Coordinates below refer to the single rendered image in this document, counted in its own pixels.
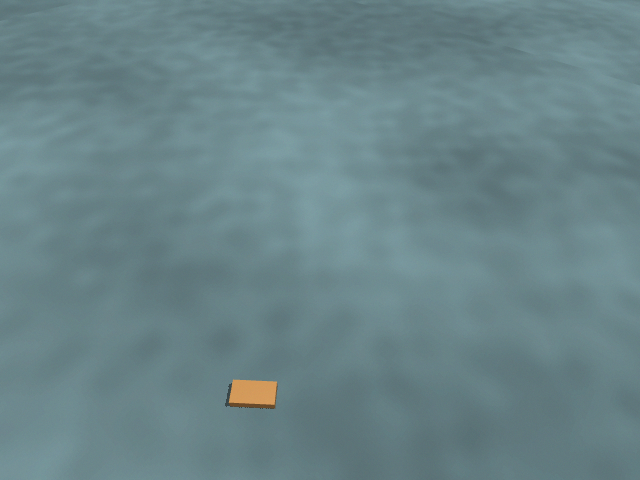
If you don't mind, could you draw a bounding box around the small box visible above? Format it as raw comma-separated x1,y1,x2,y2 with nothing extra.
229,380,277,409

